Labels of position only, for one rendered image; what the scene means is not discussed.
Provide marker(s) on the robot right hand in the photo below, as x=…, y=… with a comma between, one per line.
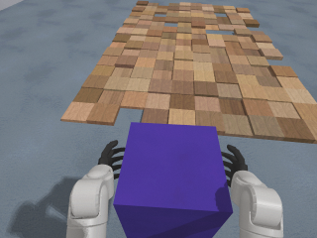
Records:
x=238, y=162

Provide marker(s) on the robot right forearm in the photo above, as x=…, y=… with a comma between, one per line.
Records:
x=260, y=207

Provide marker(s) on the robot left hand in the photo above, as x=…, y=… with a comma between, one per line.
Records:
x=108, y=153

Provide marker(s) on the robot left forearm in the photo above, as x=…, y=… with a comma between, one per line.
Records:
x=88, y=204

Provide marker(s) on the carton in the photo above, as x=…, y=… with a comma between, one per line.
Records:
x=172, y=182

